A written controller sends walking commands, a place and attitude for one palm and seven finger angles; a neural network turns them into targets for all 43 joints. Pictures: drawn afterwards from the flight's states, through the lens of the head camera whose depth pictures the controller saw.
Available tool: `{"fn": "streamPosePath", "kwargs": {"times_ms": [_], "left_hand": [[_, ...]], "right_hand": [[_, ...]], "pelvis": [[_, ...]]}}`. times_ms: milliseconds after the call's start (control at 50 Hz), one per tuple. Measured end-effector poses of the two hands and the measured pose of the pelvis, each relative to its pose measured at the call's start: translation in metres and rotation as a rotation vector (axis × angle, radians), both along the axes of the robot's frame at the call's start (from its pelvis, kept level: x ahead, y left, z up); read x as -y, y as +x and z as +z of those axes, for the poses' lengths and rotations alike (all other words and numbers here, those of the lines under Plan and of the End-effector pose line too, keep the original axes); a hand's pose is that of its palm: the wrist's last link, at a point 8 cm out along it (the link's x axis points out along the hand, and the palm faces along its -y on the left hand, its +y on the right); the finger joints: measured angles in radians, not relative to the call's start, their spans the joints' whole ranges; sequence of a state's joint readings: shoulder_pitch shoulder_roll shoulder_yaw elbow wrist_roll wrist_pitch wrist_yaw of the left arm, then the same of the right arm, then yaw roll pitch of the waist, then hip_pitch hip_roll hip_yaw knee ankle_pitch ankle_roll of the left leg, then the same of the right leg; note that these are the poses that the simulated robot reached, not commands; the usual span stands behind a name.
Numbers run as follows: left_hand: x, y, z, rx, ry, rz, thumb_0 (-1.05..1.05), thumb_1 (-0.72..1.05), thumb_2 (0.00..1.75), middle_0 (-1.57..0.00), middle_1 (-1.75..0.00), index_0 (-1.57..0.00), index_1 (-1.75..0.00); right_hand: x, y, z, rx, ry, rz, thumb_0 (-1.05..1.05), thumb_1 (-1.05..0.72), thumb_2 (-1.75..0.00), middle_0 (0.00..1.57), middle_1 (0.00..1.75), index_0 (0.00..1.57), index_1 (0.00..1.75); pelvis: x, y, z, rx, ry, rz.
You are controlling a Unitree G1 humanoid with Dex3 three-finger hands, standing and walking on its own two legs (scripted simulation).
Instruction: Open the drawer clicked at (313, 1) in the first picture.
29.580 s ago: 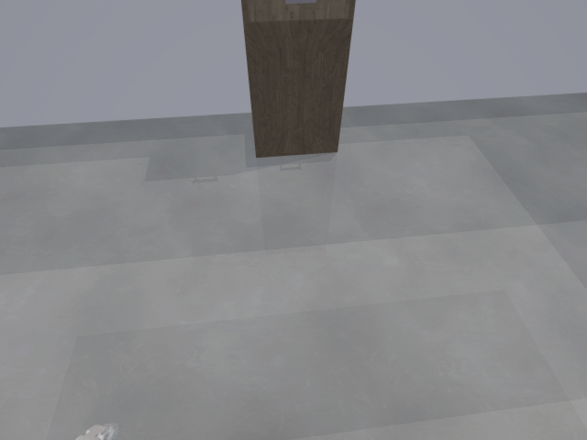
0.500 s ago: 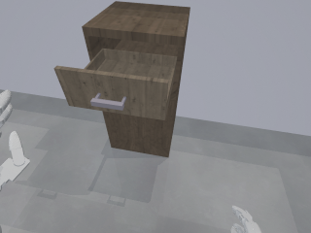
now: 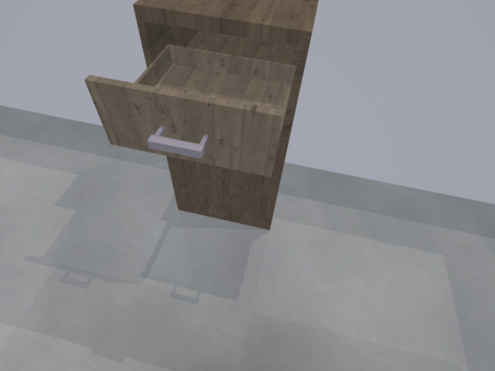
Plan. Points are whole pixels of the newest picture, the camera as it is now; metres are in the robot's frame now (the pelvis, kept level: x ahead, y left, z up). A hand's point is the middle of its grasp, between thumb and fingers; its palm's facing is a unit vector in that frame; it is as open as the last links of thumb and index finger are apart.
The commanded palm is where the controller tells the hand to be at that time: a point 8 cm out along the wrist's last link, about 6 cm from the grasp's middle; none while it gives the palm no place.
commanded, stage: let the arm hang, fingers relaxed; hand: left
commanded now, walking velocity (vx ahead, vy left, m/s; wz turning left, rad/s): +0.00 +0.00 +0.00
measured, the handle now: (179, 140) +0.55 +0.17 +0.03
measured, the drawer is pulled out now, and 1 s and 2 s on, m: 0.29 0.29 0.29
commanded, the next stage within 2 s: look to check the result in 0.80 s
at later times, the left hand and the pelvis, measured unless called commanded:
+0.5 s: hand out of the picture +0.00 +0.17 -0.16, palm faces +0.01 -0.98 -0.19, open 7.3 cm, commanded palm none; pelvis +0.01 +0.01 +0.01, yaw -2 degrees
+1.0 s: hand out of the picture +0.02 +0.16 -0.16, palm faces +0.02 -0.98 -0.19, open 7.3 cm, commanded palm none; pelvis +0.03 -0.01 +0.01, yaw -2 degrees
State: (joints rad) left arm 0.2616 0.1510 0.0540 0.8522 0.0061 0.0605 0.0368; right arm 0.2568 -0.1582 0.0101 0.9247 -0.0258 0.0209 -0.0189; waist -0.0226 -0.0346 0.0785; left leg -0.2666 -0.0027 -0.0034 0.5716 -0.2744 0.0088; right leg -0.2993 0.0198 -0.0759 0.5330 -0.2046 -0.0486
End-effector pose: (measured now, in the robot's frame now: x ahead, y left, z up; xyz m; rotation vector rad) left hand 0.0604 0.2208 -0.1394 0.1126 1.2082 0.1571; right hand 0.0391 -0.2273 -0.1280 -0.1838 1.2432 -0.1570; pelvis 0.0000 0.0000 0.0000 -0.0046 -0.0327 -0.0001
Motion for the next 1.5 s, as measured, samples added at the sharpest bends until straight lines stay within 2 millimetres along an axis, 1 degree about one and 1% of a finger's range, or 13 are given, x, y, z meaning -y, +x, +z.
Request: {"fn": "streamPosePath", "kwargs": {"times_ms": [80, 120, 160, 220, 280, 360, 480, 560, 640, 760, 980, 1220, 1500], "left_hand": [[-0.011, -0.047, -0.002, -0.143, 0.010, 0.019, -0.04, 1.02, 0.90, -0.21, -0.30, -0.21, -0.30], [-0.016, -0.068, 0.000, -0.210, 0.019, 0.026, -0.03, 1.00, 0.90, -0.21, -0.30, -0.21, -0.30], [-0.019, -0.084, 0.003, -0.267, 0.029, 0.029, -0.02, 0.98, 0.90, -0.20, -0.30, -0.20, -0.30], [-0.022, -0.101, 0.008, -0.328, 0.038, 0.031, -0.01, 0.95, 0.90, -0.20, -0.30, -0.20, -0.30], [-0.021, -0.106, 0.011, -0.355, 0.041, 0.027, -0.01, 0.93, 0.90, -0.20, -0.30, -0.20, -0.30], [-0.015, -0.099, 0.010, -0.340, 0.035, 0.019, 0.00, 0.92, 0.90, -0.20, -0.30, -0.20, -0.30], [-0.002, -0.070, 0.007, -0.259, 0.014, -0.001, 0.00, 0.91, 0.90, -0.20, -0.30, -0.20, -0.30], [0.006, -0.049, 0.005, -0.205, 0.004, -0.017, 0.00, 0.91, 0.90, -0.20, -0.30, -0.20, -0.30], [0.005, -0.042, 0.006, -0.195, 0.015, -0.021, 0.01, 0.93, 0.90, -0.20, -0.30, -0.20, -0.30], [0.005, -0.038, 0.007, -0.192, 0.020, -0.013, 0.01, 0.92, 0.90, -0.20, -0.30, -0.20, -0.30], [0.014, -0.042, 0.007, -0.227, 0.010, -0.004, 0.00, 0.91, 0.90, -0.20, -0.30, -0.20, -0.30], [0.022, -0.039, 0.007, -0.234, 0.005, 0.000, 0.00, 0.91, 0.90, -0.20, -0.30, -0.20, -0.30], [0.021, -0.029, 0.008, -0.228, 0.011, -0.002, 0.00, 0.91, 0.90, -0.20, -0.30, -0.20, -0.30]], "right_hand": [[-0.002, -0.041, 0.000, -0.160, -0.005, -0.024, 0.01, -0.92, -0.90, 0.20, 0.30, 0.20, 0.30], [-0.004, -0.056, 0.000, -0.210, 0.002, -0.041, 0.01, -0.92, -0.90, 0.20, 0.30, 0.20, 0.30], [-0.007, -0.067, -0.001, -0.241, 0.011, -0.059, 0.01, -0.92, -0.90, 0.20, 0.30, 0.20, 0.30], [-0.014, -0.077, -0.003, -0.266, 0.029, -0.080, 0.01, -0.92, -0.90, 0.20, 0.30, 0.20, 0.30], [-0.023, -0.081, -0.006, -0.273, 0.051, -0.091, 0.01, -0.91, -0.90, 0.20, 0.30, 0.20, 0.30], [-0.034, -0.078, -0.010, -0.263, 0.082, -0.097, 0.01, -0.91, -0.90, 0.20, 0.30, 0.20, 0.30], [-0.045, -0.065, -0.014, -0.219, 0.115, -0.101, 0.01, -0.91, -0.90, 0.20, 0.30, 0.20, 0.30], [-0.047, -0.057, -0.016, -0.190, 0.124, -0.104, 0.01, -0.91, -0.90, 0.20, 0.30, 0.20, 0.30], [-0.044, -0.054, -0.015, -0.182, 0.121, -0.111, 0.01, -0.91, -0.90, 0.20, 0.30, 0.20, 0.30], [-0.035, -0.058, -0.015, -0.207, 0.106, -0.114, 0.01, -0.91, -0.90, 0.20, 0.30, 0.20, 0.30], [-0.024, -0.062, -0.013, -0.245, 0.091, -0.116, 0.01, -0.91, -0.90, 0.20, 0.30, 0.20, 0.30], [-0.024, -0.051, -0.014, -0.236, 0.103, -0.112, 0.01, -0.91, -0.90, 0.20, 0.30, 0.20, 0.30], [-0.020, -0.039, -0.013, -0.228, 0.096, -0.115, 0.01, -0.91, -0.90, 0.20, 0.30, 0.20, 0.30]], "pelvis": [[0.000, 0.002, 0.005, -0.007, -0.007, 0.001], [-0.001, 0.003, 0.007, -0.008, -0.007, 0.000], [-0.003, 0.005, 0.008, -0.006, -0.007, -0.005], [-0.005, 0.007, 0.009, -0.004, -0.006, -0.011], [-0.006, 0.008, 0.010, -0.002, -0.003, -0.018], [-0.008, 0.010, 0.010, -0.001, 0.001, -0.024], [-0.007, 0.013, 0.010, 0.004, 0.005, -0.029], [-0.005, 0.015, 0.010, 0.007, 0.007, -0.031], [-0.002, 0.017, 0.010, 0.007, 0.007, -0.033], [0.001, 0.020, 0.011, 0.004, 0.007, -0.030], [0.006, 0.025, 0.011, 0.004, 0.007, -0.028], [0.011, 0.031, 0.012, 0.000, 0.005, -0.028], [0.013, 0.039, 0.012, -0.002, 0.004, -0.029]]}}
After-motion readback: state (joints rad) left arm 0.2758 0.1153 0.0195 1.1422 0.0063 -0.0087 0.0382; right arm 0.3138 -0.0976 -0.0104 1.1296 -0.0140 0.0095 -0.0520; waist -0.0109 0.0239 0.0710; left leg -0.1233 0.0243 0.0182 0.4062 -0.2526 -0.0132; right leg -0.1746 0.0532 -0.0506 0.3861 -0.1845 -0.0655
